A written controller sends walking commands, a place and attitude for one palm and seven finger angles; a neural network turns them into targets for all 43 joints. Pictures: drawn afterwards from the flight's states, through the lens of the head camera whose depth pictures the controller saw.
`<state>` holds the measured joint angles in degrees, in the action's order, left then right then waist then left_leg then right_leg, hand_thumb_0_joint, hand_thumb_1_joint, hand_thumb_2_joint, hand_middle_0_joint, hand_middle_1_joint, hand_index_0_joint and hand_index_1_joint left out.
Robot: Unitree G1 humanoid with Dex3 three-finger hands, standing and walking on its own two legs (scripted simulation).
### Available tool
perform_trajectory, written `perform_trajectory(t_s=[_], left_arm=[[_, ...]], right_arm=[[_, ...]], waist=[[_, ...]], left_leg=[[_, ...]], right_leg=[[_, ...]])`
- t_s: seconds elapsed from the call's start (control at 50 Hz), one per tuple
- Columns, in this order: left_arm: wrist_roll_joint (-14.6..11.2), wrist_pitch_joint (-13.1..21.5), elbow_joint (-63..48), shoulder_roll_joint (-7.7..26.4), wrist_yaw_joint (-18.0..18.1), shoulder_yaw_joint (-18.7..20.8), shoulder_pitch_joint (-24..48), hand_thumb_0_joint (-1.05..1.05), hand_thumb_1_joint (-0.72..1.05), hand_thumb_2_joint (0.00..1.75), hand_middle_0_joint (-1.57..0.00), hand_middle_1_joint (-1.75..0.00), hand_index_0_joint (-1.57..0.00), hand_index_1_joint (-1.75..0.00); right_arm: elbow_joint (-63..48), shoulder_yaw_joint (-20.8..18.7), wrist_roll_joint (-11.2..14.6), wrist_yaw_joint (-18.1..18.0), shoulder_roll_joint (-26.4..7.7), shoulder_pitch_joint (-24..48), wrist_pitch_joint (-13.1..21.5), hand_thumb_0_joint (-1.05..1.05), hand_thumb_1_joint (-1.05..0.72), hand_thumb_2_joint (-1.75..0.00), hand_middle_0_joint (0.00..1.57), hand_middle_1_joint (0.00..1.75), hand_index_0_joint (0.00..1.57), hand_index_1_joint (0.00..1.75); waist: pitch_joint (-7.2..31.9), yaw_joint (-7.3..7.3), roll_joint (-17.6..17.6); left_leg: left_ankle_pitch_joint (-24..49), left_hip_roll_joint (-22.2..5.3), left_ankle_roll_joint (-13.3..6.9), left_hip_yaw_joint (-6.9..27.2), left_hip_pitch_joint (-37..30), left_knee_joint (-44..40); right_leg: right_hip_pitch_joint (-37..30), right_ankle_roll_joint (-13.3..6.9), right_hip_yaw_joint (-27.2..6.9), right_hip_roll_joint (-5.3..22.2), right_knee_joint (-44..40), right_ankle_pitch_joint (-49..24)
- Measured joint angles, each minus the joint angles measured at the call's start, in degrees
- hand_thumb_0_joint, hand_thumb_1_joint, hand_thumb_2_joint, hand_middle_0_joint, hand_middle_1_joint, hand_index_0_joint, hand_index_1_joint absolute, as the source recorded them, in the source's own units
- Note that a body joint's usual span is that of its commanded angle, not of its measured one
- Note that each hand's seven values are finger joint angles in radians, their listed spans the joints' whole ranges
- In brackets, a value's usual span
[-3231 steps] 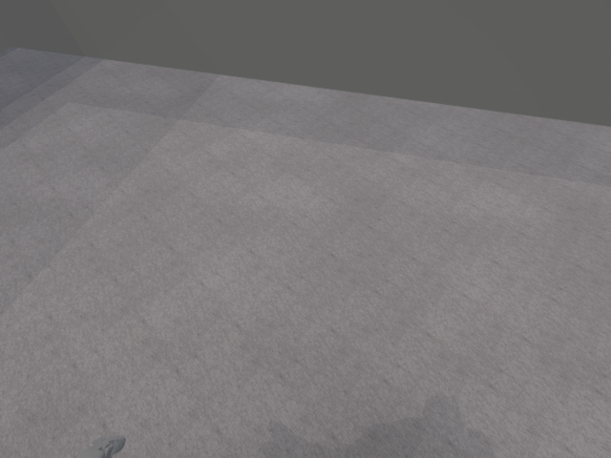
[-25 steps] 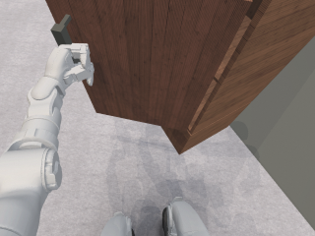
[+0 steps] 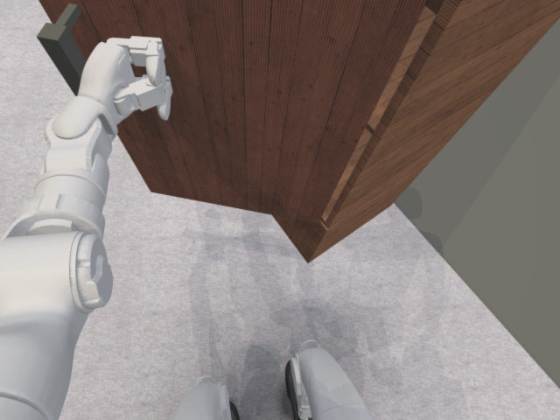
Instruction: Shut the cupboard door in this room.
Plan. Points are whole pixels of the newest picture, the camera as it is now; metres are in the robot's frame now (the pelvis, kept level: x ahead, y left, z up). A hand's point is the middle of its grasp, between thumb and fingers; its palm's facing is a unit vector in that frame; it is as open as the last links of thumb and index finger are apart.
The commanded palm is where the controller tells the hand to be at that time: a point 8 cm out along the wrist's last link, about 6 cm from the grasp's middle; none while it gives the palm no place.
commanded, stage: push the door shut along its arc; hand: left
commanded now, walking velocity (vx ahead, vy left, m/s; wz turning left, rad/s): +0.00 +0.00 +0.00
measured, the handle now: (87, 68) +0.59 +0.17 +0.09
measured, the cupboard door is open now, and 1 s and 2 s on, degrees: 45 36 36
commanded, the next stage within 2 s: pull the fist back off the door in 0.42 s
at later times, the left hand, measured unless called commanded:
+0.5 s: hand (183, 79) +0.54 +0.05 +0.10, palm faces -0.46 -0.89 -0.02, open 3.6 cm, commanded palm +0.58 +0.08 +0.09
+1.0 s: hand (201, 75) +0.54 +0.02 +0.11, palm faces +0.01 -1.00 +0.02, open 3.1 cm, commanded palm +0.50 +0.08 +0.09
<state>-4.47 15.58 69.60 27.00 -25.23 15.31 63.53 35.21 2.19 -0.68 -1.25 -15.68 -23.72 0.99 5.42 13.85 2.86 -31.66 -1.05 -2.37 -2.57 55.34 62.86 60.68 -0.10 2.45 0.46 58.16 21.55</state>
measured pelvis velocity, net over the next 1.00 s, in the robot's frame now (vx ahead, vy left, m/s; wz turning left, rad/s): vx -0.01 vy -0.02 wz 0.01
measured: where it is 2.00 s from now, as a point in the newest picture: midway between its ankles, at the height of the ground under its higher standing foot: outside the picture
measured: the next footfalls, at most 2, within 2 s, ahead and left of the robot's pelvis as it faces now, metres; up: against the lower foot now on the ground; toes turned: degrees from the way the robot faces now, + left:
none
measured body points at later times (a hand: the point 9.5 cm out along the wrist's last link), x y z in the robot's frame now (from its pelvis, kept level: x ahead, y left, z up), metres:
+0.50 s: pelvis -0.01 -0.01 -0.01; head +0.16 +0.00 +0.40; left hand +0.56 +0.10 +0.11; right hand -0.02 -0.29 -0.12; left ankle -0.03 +0.09 -0.66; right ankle +0.05 -0.12 -0.66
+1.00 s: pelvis -0.01 -0.02 +0.01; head +0.12 -0.03 +0.44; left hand +0.54 +0.08 +0.11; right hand -0.06 -0.26 -0.11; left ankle -0.03 +0.09 -0.66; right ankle +0.05 -0.12 -0.66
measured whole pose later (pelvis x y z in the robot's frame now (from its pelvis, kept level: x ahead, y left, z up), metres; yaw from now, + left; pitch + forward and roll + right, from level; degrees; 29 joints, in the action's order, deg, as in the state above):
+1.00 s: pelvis -0.01 -0.02 +0.01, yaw +0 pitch +23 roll +0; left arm 0.9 21.3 74.9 17.3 5.9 20.2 65.9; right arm 35.7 1.5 -3.9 3.9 -14.5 -27.2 1.3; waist 6.4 14.8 3.4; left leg -28.6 -1.6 -0.8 -2.2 54.0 59.5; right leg 59.6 -1.6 2.7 -0.3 55.5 19.0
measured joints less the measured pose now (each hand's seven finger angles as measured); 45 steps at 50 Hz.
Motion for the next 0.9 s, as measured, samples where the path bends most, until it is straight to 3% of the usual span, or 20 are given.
perform_trajectory(t_s=[0.26, 0.54, 0.58, 0.66, 0.7, 0.74, 0.78, 0.82, 0.9], left_arm=[[-0.96, -2.68, 2.14, 0.69, -1.9, -4.51, 3.84, 0.03, 0.94, 0.95, -1.3, -1.5, -1.3, -1.5], [0.03, -4.1, 6.17, 2.0, -1.36, -7.01, 12.77, 0.05, 1.02, 1.01, -1.3, -1.5, -1.3, -1.5], [-0.12, -4.87, 7.16, 0.62, 3.12, -2.6, 13.44, 0.05, 0.99, 0.99, -1.3, -1.5, -1.3, -1.5], [0.26, -4.18, 6.08, -2.68, 19.2, 4.23, 12.52, 0.04, 0.93, 0.95, -1.3, -1.5, -1.3, -1.5], [2.56, -1.27, 3.33, -4.78, 26.75, 5.01, 10.17, 0.03, 0.92, 0.94, -1.3, -1.5, -1.3, -1.5], [5.83, 2.35, 0.95, -6.54, 31.7, 3.84, 7.43, 0.03, 0.91, 0.92, -1.3, -1.5, -1.3, -1.5], [8.41, 4.74, 0.07, -7.65, 33.3, 2.13, 5.29, 0.03, 0.91, 0.92, -1.3, -1.5, -1.3, -1.5], [9.51, 5.0, 1.02, -8.33, 32.64, 0.85, 4.23, 0.02, 0.91, 0.91, -1.3, -1.5, -1.3, -1.5], [7.58, 2.53, 4.81, -9.4, 30.58, 2.01, 3.91, 0.02, 0.9, 0.9, -1.3, -1.5, -1.3, -1.5]], right_arm=[[1.91, -0.07, -0.21, -1.06, -0.2, 0.79, 0.85, 0.01, -0.9, -0.9, 0.2, 0.3, 0.2, 0.3], [3.86, -0.06, -0.88, -1.26, -0.79, 3.14, 3.5, 0.01, -0.9, -0.9, 0.2, 0.3, 0.2, 0.29], [2.95, -0.09, -1.25, -0.75, -0.83, 2.2, 3.58, 0.01, -0.9, -0.9, 0.2, 0.3, 0.2, 0.29], [0.62, -0.04, -2.78, 2.11, 0.05, -0.01, 3.49, 0.01, -0.91, -0.9, 0.2, 0.3, 0.2, 0.29], [-0.15, -0.28, -3.96, 3.9, 0.81, -1.41, 3.44, 0.01, -0.91, -0.9, 0.2, 0.3, 0.2, 0.29], [-0.06, -0.47, -4.83, 5.58, 1.56, -2.48, 3.23, 0.01, -0.91, -0.9, 0.2, 0.3, 0.2, 0.29], [0.71, -0.54, -5.0, 6.67, 2.26, -2.87, 2.33, 0.01, -0.91, -0.9, 0.2, 0.3, 0.2, 0.29], [1.4, -0.44, -4.62, 6.92, 2.72, -2.95, 1.05, 0.01, -0.9, -0.9, 0.2, 0.3, 0.2, 0.29], [1.52, -0.22, -3.42, 5.96, 2.59, -3.07, -0.61, 0.01, -0.9, -0.9, 0.2, 0.3, 0.2, 0.29]], waist=[[-0.6, -0.31, -0.59], [-0.83, 1.9, -0.67], [-0.2, 1.87, 0.1], [0.46, 1.95, 0.78], [0.99, 1.57, 1.0], [1.45, 1.02, 1.16], [1.34, 0.53, 1.15], [1.02, 0.33, 1.16], [0.67, 0.65, 1.1]], left_leg=[[0.29, -0.08, 0.84, 1.7, 0.19, 0.12], [-0.39, -0.3, 1.24, 2.66, 6.25, 4.86], [-0.51, -0.53, 1.32, 2.8, 7.56, 5.45], [-0.14, -0.64, 1.41, 2.36, 8.76, 5.29], [0.17, -0.62, 1.47, 1.95, 8.89, 4.76], [0.35, -0.57, 1.54, 1.56, 8.55, 4.27], [0.51, -0.55, 1.57, 1.24, 7.33, 3.55], [0.86, -0.49, 1.56, 1.1, 5.61, 2.43], [2.05, -0.47, 1.55, 0.93, 1.85, -0.65]], right_leg=[[-0.45, -0.91, 1.65, 0.05, -0.04, 0.25], [5.16, -1.62, 2.58, 0.05, 3.99, 0.67], [6.31, -1.58, 2.72, -0.15, 4.2, 0.57], [7.75, -1.47, 2.28, -0.28, 4.12, 0.06], [8.15, -1.45, 1.88, -0.3, 3.91, -0.2], [8.12, -1.45, 1.48, -0.29, 3.82, -0.27], [7.16, -1.46, 1.16, -0.33, 3.46, -0.32], [5.56, -1.48, 1.02, -0.33, 2.59, -0.54], [1.85, -1.5, 0.85, -0.45, -0.27, -1.53]])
